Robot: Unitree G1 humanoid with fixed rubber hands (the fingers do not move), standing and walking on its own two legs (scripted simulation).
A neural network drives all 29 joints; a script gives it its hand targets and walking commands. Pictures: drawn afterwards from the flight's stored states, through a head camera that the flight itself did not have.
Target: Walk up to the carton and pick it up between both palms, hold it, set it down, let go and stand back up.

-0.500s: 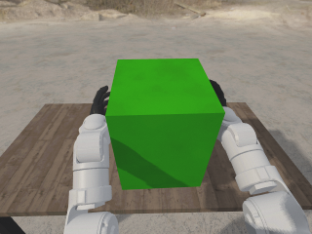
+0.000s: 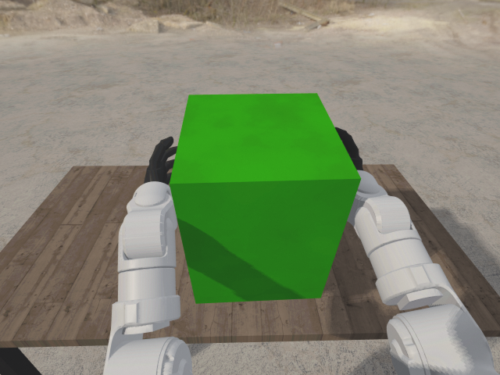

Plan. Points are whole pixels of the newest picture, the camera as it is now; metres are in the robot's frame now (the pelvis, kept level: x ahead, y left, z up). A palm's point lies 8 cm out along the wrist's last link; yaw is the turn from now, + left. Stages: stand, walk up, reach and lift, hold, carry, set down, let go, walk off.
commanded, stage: hold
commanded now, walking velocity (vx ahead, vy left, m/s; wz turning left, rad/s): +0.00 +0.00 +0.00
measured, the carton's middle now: (256, 198) +0.35 +0.00 +0.19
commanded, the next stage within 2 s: none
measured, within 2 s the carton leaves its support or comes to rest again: neither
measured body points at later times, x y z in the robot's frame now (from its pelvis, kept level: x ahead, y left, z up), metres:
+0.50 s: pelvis +0.00 +0.00 +0.00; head -0.07 +0.01 +0.44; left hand +0.36 +0.14 +0.22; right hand +0.38 -0.15 +0.22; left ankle +0.02 +0.11 -0.75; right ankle -0.01 -0.11 -0.75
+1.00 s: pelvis -0.01 +0.00 +0.00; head -0.07 +0.02 +0.44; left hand +0.37 +0.15 +0.21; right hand +0.38 -0.15 +0.22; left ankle +0.02 +0.11 -0.75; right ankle -0.01 -0.11 -0.75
